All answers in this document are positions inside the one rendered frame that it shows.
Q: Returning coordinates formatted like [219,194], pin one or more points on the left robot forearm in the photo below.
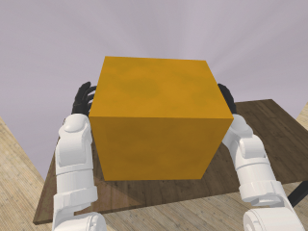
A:
[74,168]

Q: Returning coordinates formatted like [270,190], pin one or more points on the robot right upper arm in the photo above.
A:
[271,219]

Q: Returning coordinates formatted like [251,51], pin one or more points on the right robot forearm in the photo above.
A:
[257,181]

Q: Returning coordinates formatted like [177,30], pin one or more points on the robot left upper arm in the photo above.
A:
[92,221]

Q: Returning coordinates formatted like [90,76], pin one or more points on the right robot hand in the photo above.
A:
[228,99]

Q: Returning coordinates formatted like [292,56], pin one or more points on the left robot hand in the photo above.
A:
[81,103]

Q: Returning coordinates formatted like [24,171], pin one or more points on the table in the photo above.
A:
[284,139]

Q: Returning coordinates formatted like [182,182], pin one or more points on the carton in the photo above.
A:
[157,119]

